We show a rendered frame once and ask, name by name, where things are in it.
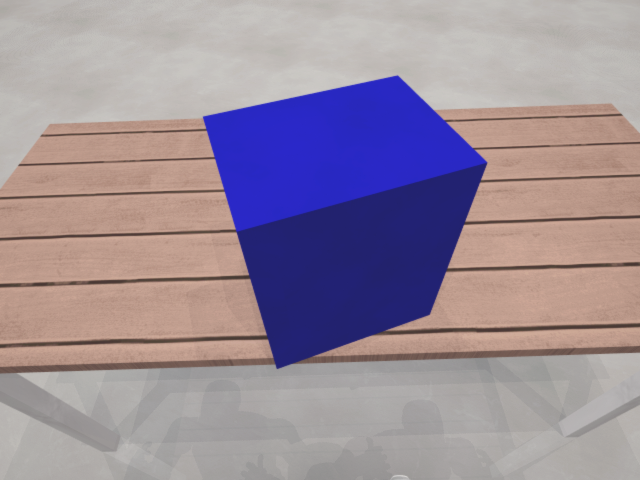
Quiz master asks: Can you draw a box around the table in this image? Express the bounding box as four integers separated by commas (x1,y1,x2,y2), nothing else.
0,103,640,452

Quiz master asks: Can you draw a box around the carton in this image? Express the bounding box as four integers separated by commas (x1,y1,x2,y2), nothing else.
203,75,488,369

